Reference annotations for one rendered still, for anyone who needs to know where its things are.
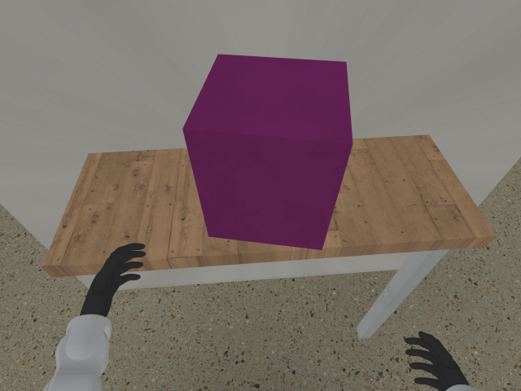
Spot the right robot hand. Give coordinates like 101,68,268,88
405,331,469,391

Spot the left robot hand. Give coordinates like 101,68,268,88
80,243,146,317

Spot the robot left forearm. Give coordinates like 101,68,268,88
43,314,112,391

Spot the table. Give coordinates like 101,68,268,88
42,134,497,339

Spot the carton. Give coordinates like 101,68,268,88
182,54,352,250

